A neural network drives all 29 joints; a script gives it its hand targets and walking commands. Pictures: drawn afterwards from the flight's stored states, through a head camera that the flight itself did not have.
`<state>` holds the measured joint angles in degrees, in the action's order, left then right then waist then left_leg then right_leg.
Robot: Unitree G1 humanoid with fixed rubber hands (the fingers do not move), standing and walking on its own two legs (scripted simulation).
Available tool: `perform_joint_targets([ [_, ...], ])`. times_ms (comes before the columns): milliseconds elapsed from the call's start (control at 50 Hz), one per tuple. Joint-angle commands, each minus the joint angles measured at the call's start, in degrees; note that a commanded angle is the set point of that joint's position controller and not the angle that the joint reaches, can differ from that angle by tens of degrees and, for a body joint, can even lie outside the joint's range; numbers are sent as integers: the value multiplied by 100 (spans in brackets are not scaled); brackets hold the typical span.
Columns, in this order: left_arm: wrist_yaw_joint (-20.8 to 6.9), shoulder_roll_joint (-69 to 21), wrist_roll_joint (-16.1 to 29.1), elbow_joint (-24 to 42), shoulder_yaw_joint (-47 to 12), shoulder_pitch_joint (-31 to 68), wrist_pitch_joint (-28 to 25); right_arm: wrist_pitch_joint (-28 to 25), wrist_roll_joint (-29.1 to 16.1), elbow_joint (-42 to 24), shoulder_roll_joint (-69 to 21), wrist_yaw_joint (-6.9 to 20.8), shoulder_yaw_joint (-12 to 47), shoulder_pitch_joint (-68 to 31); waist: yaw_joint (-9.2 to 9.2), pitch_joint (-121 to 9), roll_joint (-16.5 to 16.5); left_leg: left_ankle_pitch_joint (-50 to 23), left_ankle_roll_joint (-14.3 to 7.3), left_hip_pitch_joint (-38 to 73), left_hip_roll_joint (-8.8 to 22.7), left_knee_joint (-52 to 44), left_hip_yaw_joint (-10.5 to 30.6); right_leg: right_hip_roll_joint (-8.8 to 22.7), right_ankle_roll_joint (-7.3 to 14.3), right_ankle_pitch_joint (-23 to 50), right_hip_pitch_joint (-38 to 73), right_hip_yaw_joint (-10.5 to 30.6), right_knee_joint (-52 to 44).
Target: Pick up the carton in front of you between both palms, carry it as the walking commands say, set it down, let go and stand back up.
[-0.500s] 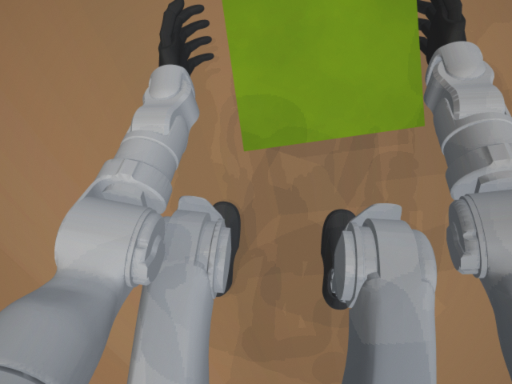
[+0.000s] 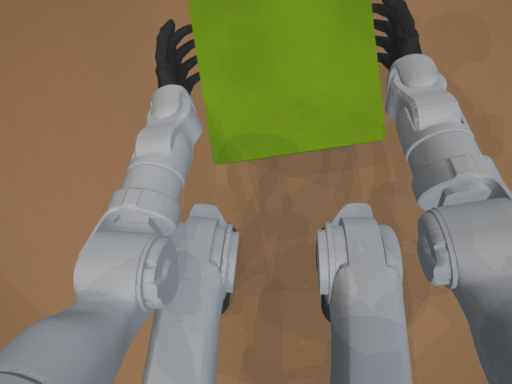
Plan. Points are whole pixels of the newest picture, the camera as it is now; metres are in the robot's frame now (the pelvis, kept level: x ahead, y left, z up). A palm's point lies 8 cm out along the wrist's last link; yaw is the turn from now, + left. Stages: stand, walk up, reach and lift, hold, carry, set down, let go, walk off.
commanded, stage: reach and lift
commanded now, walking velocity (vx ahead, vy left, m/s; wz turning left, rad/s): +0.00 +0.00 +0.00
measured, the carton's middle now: (286, 91) +0.50 -0.04 -0.21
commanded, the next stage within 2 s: none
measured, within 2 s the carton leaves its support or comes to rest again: neither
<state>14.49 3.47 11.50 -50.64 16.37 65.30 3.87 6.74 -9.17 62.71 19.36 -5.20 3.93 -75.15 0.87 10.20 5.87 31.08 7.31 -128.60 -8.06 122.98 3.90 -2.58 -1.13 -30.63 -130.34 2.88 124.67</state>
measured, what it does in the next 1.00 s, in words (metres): rises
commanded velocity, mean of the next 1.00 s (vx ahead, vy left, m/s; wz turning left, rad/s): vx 0.00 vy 0.00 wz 0.00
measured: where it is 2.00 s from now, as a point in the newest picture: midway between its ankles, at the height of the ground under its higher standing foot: (275, 287)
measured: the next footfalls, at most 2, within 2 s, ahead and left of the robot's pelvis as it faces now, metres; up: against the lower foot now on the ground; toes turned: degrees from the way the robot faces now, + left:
none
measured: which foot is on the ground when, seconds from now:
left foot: down 0.00-1.00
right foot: down 0.00-1.00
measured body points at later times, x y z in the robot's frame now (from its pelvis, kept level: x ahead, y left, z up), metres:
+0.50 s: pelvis +0.02 +0.01 +0.13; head +0.25 -0.04 +0.51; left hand +0.49 +0.11 +0.06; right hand +0.49 -0.19 +0.05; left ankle +0.13 +0.14 -0.34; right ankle +0.12 -0.12 -0.34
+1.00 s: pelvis +0.07 +0.01 +0.27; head +0.20 -0.02 +0.70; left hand +0.46 +0.12 +0.22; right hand +0.45 -0.18 +0.21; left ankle +0.13 +0.14 -0.34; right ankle +0.12 -0.12 -0.34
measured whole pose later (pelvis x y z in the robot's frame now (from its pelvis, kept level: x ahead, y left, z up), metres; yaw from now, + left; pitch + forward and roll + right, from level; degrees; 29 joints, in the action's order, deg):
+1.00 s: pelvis +0.07 +0.01 +0.27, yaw -5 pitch +29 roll +1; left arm 6.7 -8.6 -6.8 -34.2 21.4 29.8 13.8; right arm 15.3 8.6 40.4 -0.8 -1.9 -16.3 -33.6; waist 0.5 -13.4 1.7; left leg 28.7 2.5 -74.0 -6.9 73.9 7.3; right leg -5.5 -1.9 -27.2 -75.4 6.7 73.8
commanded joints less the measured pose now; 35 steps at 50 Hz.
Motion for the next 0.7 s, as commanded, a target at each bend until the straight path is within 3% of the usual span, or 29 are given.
perform_joint_targets([
  [0, -1352, -5595, 31, 1893, -2690, 3842, 196, 1, -200, -2571, -6053, 1124, 1288, -2831, -403, -8671, -1268, -1528, -414, 3428, -408, -1003, -1098, -473, 61, 2044, 5504, -647, -1578],
  [60, -1424, -5649, -349, 2091, -2588, 3677, 457, 331, 68, -2590, -6430, 1254, 1175, -2431, -200, -8076, -1301, -883, -481, 3214, -425, -1332, -1105, -533, 26, 1256, 5125, -608, -1925],
  [140, -1551, -5837, -927, 1556, -2039, 3337, 797, 630, 551, -1853, -6806, 1463, 677, -1993, -15, -6892, -1185, -234, -518, 2869, -408, -1852, -1062, -572, 55, 297, 4362, -541, -2424],
  [220, -1700, -6057, -1308, 1164, -1674, 3094, 942, 718, 1026, -1329, -6996, 1607, 97, -1726, -45, -6576, -1024, -149, -495, 2950, -405, -2334, -1012, -598, 99, 147, 4308, -529, -2810],
  [320, -1804, -6344, -1536, 953, -1558, 2668, 1002, 727, 1364, -1219, -7198, 1662, -220, -1424, -122, -6703, -866, -296, -462, 3363, -422, -2863, -957, -629, 132, 335, 4637, -563, -3227],
  [480, -1931, -6774, -1250, 1437, -2336, 2113, 1058, 768, 1137, -1955, -7612, 1705, 371, -961, -243, -7498, -771, -870, -417, 4384, -418, -3496, -826, -662, 74, 1167, 5676, -589, -3744],
  [680, -1972, -6976, -1011, 1694, -3090, 1013, 1149, 827, 806, -2608, -7880, 1635, 1120, -129, -170, -7234, -770, -1160, -416, 5535, -369, -4362, -599, -699, 8, 1509, 6822, -464, -4541],
])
